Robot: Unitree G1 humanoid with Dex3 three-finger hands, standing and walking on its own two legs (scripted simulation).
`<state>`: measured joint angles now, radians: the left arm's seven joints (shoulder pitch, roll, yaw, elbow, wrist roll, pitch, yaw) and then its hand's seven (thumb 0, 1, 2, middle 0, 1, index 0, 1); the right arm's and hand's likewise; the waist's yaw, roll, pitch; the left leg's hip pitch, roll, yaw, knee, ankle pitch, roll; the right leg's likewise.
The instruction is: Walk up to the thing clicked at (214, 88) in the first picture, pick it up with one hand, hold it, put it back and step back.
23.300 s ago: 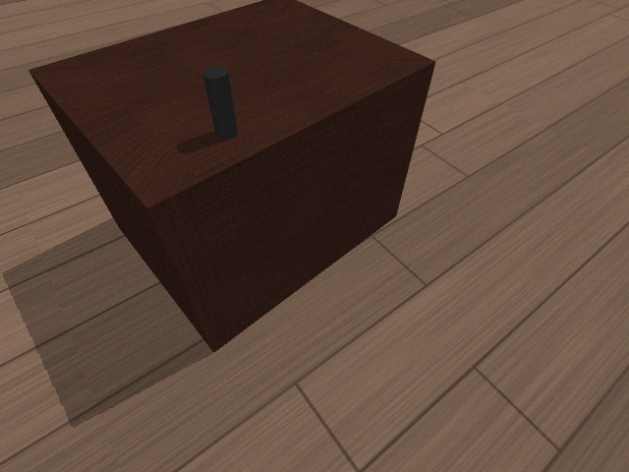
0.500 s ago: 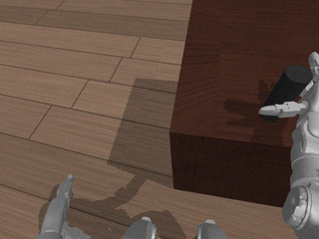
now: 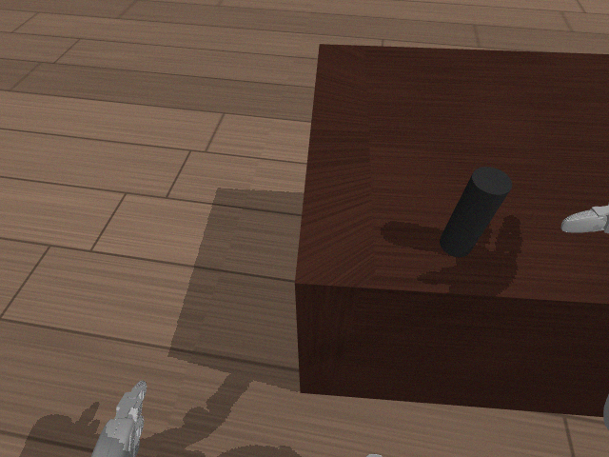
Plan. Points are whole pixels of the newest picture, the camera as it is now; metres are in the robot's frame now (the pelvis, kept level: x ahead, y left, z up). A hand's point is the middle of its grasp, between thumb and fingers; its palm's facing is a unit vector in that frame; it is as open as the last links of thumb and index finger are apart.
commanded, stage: sink last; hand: right
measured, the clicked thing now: (471, 215) +0.45 -0.23 +0.03
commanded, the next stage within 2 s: home in 1.02 s
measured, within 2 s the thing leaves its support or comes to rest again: neither
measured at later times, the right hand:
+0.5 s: hand (587, 340) +0.23 -0.27 +0.10, palm faces +0.32 +0.88 -0.36, open 17.4 cm
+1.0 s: hand (602, 426) +0.16 -0.24 +0.11, palm faces +0.37 +0.82 -0.43, open 17.4 cm
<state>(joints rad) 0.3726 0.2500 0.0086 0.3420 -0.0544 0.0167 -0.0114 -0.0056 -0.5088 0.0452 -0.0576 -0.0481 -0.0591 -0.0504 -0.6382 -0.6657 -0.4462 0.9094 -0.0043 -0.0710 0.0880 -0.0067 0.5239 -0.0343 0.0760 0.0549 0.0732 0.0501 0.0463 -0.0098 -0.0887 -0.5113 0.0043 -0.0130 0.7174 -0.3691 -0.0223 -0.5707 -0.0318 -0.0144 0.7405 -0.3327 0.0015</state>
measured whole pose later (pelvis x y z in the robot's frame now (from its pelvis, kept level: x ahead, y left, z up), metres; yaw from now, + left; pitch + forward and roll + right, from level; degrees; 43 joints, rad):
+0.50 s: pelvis +0.00 +0.00 +0.01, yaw -1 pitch +3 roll +1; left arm 0.36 0.23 0.10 0.44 -0.07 0.02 0.03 -0.01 -0.52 0.06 -0.06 -0.05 -0.06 -0.05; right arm 0.29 -0.35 -0.29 -0.08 0.08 -0.07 -0.01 -0.01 0.52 -0.05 0.07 0.06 0.07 0.05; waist -0.04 -0.04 -0.04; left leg -0.32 0.01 0.00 0.61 -0.34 -0.02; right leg -0.38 -0.03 -0.01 0.63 -0.30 0.01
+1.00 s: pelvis -0.02 +0.03 +0.01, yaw -2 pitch -1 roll -1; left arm 0.35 0.23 0.14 0.51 -0.02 -0.08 0.08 -0.01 -0.51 0.05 -0.06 -0.05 -0.06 -0.05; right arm 0.51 -0.32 -0.29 -0.19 0.07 -0.16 -0.05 -0.01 0.55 -0.05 0.07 0.06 0.07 0.06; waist -0.05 -0.06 0.00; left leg -0.29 0.01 0.02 0.64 -0.34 0.01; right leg -0.33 -0.02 0.02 0.60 -0.25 0.03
